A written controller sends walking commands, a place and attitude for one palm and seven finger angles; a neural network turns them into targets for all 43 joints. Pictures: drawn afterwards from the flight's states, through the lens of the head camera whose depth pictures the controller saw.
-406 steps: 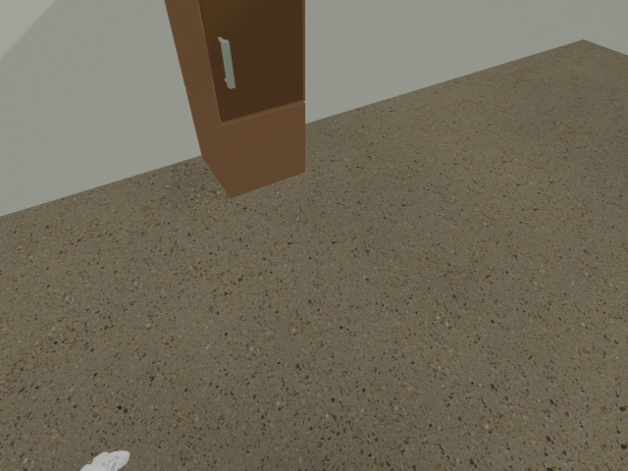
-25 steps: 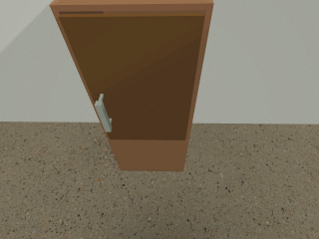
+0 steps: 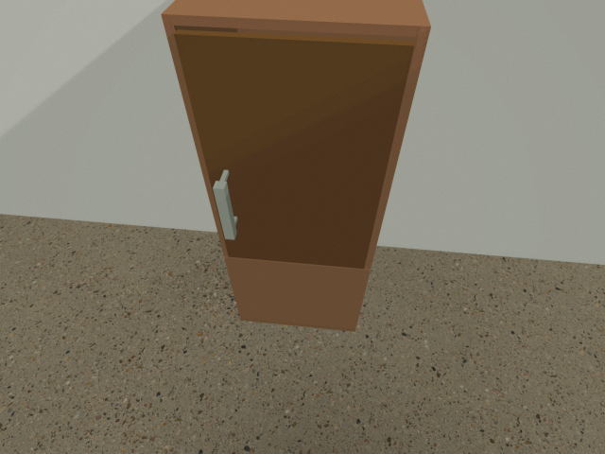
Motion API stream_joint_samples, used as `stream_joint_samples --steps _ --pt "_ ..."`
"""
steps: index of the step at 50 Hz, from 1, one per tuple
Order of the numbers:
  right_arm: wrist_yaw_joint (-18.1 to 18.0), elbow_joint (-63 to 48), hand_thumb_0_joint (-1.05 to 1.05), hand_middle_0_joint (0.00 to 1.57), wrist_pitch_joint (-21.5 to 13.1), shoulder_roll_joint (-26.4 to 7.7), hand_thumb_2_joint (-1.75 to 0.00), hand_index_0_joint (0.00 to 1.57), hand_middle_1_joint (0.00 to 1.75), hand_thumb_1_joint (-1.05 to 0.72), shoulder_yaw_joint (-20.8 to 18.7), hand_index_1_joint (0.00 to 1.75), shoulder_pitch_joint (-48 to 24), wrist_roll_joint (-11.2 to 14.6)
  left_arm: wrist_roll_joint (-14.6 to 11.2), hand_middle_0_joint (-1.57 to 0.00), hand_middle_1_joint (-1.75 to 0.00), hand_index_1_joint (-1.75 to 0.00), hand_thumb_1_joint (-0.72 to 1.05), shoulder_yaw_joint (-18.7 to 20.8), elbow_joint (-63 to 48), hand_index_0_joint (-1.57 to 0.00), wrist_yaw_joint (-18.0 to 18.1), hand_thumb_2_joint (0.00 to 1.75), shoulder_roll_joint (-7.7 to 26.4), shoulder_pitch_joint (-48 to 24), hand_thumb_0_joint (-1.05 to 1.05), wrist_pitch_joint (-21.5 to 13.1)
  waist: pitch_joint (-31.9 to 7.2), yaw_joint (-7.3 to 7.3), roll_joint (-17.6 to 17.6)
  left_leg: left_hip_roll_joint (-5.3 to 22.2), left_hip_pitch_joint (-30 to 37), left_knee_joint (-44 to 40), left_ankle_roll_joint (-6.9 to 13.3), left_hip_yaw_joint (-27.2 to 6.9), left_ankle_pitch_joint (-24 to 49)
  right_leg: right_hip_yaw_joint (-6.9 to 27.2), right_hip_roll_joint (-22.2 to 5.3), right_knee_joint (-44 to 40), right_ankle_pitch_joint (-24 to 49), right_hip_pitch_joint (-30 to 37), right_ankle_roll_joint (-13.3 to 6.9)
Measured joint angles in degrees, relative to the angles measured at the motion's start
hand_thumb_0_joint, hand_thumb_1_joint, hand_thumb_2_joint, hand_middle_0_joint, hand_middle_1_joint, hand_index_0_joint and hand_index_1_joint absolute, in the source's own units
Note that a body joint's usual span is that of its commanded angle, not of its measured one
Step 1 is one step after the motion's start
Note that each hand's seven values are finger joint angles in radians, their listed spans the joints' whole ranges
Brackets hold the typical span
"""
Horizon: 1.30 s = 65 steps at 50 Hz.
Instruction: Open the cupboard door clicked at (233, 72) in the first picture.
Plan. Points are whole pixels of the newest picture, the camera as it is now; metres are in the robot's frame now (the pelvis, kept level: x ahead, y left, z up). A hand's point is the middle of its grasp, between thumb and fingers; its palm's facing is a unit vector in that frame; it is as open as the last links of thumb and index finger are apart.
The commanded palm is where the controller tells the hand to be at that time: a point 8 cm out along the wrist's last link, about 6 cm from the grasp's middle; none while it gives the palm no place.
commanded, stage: come to a stop and stand still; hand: left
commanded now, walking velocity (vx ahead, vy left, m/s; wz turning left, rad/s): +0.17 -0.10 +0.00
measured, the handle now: (228, 205) +0.62 +0.24 -0.11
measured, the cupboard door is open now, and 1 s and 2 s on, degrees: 0 0 0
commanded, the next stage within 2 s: look again from close up in 0.26 s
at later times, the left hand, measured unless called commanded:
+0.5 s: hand out of the picture +0.07 +0.17 -0.18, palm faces -0.02 -0.97 -0.23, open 7.2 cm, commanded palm none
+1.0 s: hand out of the picture +0.06 +0.17 -0.15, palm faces +0.16 -0.96 -0.22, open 7.2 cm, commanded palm +0.13 +0.20 -0.08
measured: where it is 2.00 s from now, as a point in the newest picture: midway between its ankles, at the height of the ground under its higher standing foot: outside the picture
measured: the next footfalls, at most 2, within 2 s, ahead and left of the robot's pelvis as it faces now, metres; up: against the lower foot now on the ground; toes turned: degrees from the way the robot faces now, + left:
left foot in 0.02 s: +0.06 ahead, +0.10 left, +0.00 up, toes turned +1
right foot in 0.38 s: +0.06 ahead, -0.11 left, +0.00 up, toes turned -1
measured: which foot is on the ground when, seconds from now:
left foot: up 0.00-0.00, down 0.02-1.00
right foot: down 0.00-0.02, up 0.04-0.36, down 0.38-1.00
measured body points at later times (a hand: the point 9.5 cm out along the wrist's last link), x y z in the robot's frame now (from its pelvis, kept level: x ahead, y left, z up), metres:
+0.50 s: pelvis +0.03 -0.01 -0.01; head +0.06 -0.03 +0.44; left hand +0.07 +0.22 -0.16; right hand +0.00 -0.22 -0.18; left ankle +0.00 +0.11 -0.73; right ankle +0.03 -0.11 -0.74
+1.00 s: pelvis +0.02 -0.02 -0.01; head +0.01 -0.02 +0.44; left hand +0.05 +0.22 -0.13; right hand +0.03 -0.24 -0.16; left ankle +0.02 +0.09 -0.74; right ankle +0.03 -0.11 -0.74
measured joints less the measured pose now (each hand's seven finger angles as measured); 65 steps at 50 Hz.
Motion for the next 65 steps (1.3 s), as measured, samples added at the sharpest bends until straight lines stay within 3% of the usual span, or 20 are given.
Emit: stream_joint_samples --steps 5,8,11,14,18,19,22,25,28,33,47,48,49,52,54,56,59,62,64,65 --pt "-0.7 0.5 0.0 0.19 -1.0 2.5 -0.9 0.2 0.3 -0.91 1.1 0.3 3.9 -0.8 -0.2 -0.2 -0.3 -0.3 0.91 0.3 2.1 -0.2 -0.6 0.9 1.2 1.6 0.01 1.6 -2.4 -1.91 -1.1 -0.1 2.2 -5.8 1.5 -0.8 4.1 1.5 1.4 13.9 -11.8 -5.0 1.2" --pt "-1.1 1.8 0.0 0.19 -1.2 3.8 -0.9 0.2 0.3 -0.91 2.0 0.3 6.5 -0.7 0.1 -0.2 -0.3 -0.3 0.91 0.4 2.1 -0.2 -1.3 0.9 1.3 1.6 0.01 1.0 -2.9 -2.31 -1.3 -0.2 3.6 -9.6 1.6 -1.3 6.1 2.5 1.8 23.9 -10.7 -7.9 1.7" --pt "-1.4 3.0 0.0 0.2 -1.7 5.1 -0.9 0.2 0.3 -0.91 2.5 0.3 8.1 -0.5 0.0 -0.2 -0.3 -0.3 0.91 0.3 1.9 -0.2 -1.6 0.9 1.2 1.4 0.01 0.2 -2.4 -2.38 -2.2 -0.9 4.7 -12.3 1.4 -0.7 7.3 3.2 1.0 27.3 -8.9 -8.8 2.5" --pt "-1.8 3.7 0.0 0.2 -2.1 5.9 -0.9 0.21 0.3 -0.91 2.5 0.3 9.0 -0.6 -0.3 -0.2 -0.3 -0.3 0.91 -0.1 2.1 -0.2 -1.5 0.9 0.7 0.5 0.01 0.3 -1.5 -3.18 -2.4 -1.3 5.0 -12.8 1.3 -0.1 7.1 2.9 0.1 23.2 -10.3 -7.3 3.1" --pt "-2.0 4.8 0.0 0.2 -2.3 6.0 -0.9 0.21 0.3 -0.9 2.3 0.3 9.4 -0.6 -0.8 -0.2 -0.3 -0.3 0.91 -0.7 2.0 -0.2 -1.2 0.9 -0.6 -1.6 0.01 -0.3 0.1 -4.54 -1.4 -0.8 4.1 -9.4 0.3 0.2 4.6 1.9 0.3 9.7 -10.1 -1.8 2.9" --pt "-1.8 5.0 0.0 0.2 -2.4 5.8 -0.9 0.21 0.3 -0.9 2.3 0.3 9.5 -0.3 -0.7 -0.2 -0.3 -0.3 0.92 -1.1 2.1 -0.2 -0.5 0.9 -0.7 -2.0 0.01 -1.2 0.1 -4.34 -1.1 -0.7 2.7 -6.6 -0.1 0.6 3.0 2.0 0.4 5.9 -5.8 -0.4 2.3" --pt "-1.2 4.4 0.0 0.2 -1.6 4.1 -0.9 0.21 0.3 -0.9 2.1 0.3 7.8 -0.1 -0.3 -0.2 -0.3 -0.3 0.93 -1.8 2.0 -0.2 0.6 0.9 -2.0 -3.3 0.01 -3.3 1.9 -4.82 2.6 1.7 -2.9 4.9 0.4 -0.5 -3.1 0.9 3.2 5.8 -7.2 0.0 -0.4" --pt "-1.3 3.6 0.0 0.2 -1.6 3.6 -0.9 0.2 0.3 -0.91 1.9 0.3 6.4 -0.2 -0.3 -0.2 -0.3 -0.3 0.94 -2.1 1.9 -0.2 1.4 0.9 -2.5 -3.3 0.01 -4.0 2.1 -5.43 3.5 1.4 -5.3 7.7 0.9 -0.1 -4.3 -0.1 4.0 5.9 -8.4 1.4 -1.2" --pt "-1.5 3.4 0.0 0.19 -2.3 3.8 -0.9 0.2 0.3 -0.91 2.1 0.3 5.7 -0.3 -0.7 -0.2 -0.3 -0.3 0.94 -2.2 2.4 -0.21 1.7 0.9 -2.4 -2.7 0.01 -3.4 0.9 -4.96 2.6 0.5 -3.5 4.4 1.3 0.8 1.3 -0.3 4.1 7.3 -9.9 3.0 -1.2" --pt "-2.3 3.8 0.02 0.19 -2.6 3.3 -0.9 0.2 0.3 -0.93 2.5 0.3 5.2 -0.5 -0.7 -0.2 -0.3 -0.3 0.95 -2.4 3.5 -0.21 1.7 0.9 -2.4 -0.7 0.01 -2.7 -2.6 -3.83 1.7 -0.1 -0.5 2.6 1.6 1.4 -0.2 0.4 3.6 6.4 -10.6 5.3 -0.8" --pt "-1.8 4.5 0.01 0.19 -2.2 3.3 -0.9 0.2 0.3 -0.92 3.2 0.3 5.5 0.1 -0.7 -0.2 -0.3 -0.3 0.92 -3.3 4.0 -0.2 1.2 0.9 -3.8 3.4 0.01 -3.1 -2.2 -3.05 1.5 -0.2 0.7 -1.1 1.4 1.6 3.4 0.6 3.6 2.9 -7.4 6.4 -1.0" --pt "-2.0 2.3 0.01 0.19 -2.5 3.1 -0.9 0.2 0.3 -0.93 3.6 0.3 6.4 0.8 -3.6 -0.2 -0.3 -0.3 0.92 -3.6 -5.0 -0.2 1.1 0.9 -3.7 6.3 0.01 0.2 -1.5 -2.95 1.4 -0.1 0.2 -0.6 1.4 1.7 3.2 0.6 3.6 3.4 -7.2 5.8 -0.9" --pt "-2.9 -0.1 0.01 0.2 -4.7 2.8 -0.9 0.2 0.3 -0.93 4.0 0.3 7.6 1.3 -4.7 -0.2 -0.3 -0.3 0.94 -3.5 -15.1 -0.21 2.4 0.9 -3.0 9.6 0.03 1.7 -0.7 -2.47 1.0 -0.3 0.3 -0.6 1.5 2.1 3.4 1.0 3.5 4.2 -7.2 5.4 -1.0" --pt "-4.4 -5.3 0.02 0.2 -11.6 1.1 -0.9 0.21 0.3 -0.93 3.6 0.3 9.5 3.3 -8.7 -0.21 -0.31 -0.31 0.96 -2.7 -35.1 -0.21 5.5 0.89 -0.5 13.5 0.05 -1.5 -1.1 -2.8 1.5 -1.0 -1.9 0.7 1.8 1.6 3.9 0.4 2.6 6.3 -7.5 3.2 -1.0" --pt "-4.9 -8.9 0.02 0.2 -14.3 -0.9 -0.9 0.21 0.3 -0.93 3.5 0.3 8.9 4.1 -10.7 -0.2 -0.33 -0.33 0.94 -2.6 -43.7 -0.21 5.4 0.88 0.2 11.9 0.05 -4.4 -1.6 -3.62 2.5 -1.5 -4.6 2.8 2.1 0.9 3.9 -0.3 2.0 8.2 -7.9 1.0 -0.7" --pt "-5.1 -12.6 0.02 0.2 -16.4 -2.8 -0.9 0.21 0.3 -0.92 3.3 0.3 7.1 3.7 -11.6 -0.2 -0.34 -0.34 0.9 -2.3 -47.9 -0.21 3.8 0.87 0.3 8.0 0.05 -9.7 -2.8 -4.75 3.2 -1.9 -9.1 6.3 2.3 0.3 3.4 -0.6 1.6 11.7 -9.2 -3.3 -0.5" --pt "-4.2 -17.4 0.01 0.2 -18.8 -3.9 -0.9 0.2 0.3 -0.92 2.3 0.3 3.4 2.3 -12.5 -0.2 -0.38 -0.38 0.83 -0.9 -47.0 -0.21 -1.9 0.85 -0.1 -1.2 0.03 -20.7 -5.6 -5.45 2.1 -2.2 -19.5 14.4 2.0 -0.3 1.1 0.2 1.9 20.4 -13.7 -13.7 -0.5" --pt "-1.8 -23.0 0.01 0.2 -19.5 -4.2 -0.9 0.2 0.3 -0.91 1.1 0.3 0.3 1.3 -14.2 -0.21 -0.42 -0.42 0.75 1.3 -44.9 -0.21 -11.4 0.82 -0.8 -6.8 0.02 -30.6 -7.3 -4.97 -1.2 -2.0 -29.1 23.6 2.0 0.2 -1.5 1.3 2.5 28.6 -12.9 -23.6 -1.4" --pt "-0.7 -26.7 0.01 0.2 -18.9 -4.4 -0.9 0.2 0.3 -0.91 0.4 0.3 -0.9 1.3 -14.3 -0.21 -0.44 -0.45 0.7 2.4 -43.6 -0.22 -16.5 0.8 -0.8 -7.3 0.02 -33.7 -8.3 -4.9 -3.1 -1.7 -34.4 29.5 2.0 0.6 -3.9 1.6 2.6 34.5 -14.2 -29.1 -1.8" --pt "-0.4 -28.4 0.01 0.2 -18.1 -4.4 -0.9 0.2 0.3 -0.91 0.0 0.3 -1.3 1.5 -14.3 -0.22 -0.46 -0.46 0.68 2.7 -43.1 -0.22 -18.0 0.79 -0.8 -6.7 0.01 -33.4 -8.7 -4.77 -3.5 -1.6 -36.5 31.9 1.8 0.5 -4.5 1.5 2.7 37.0 -15.8 -31.2 -2.0"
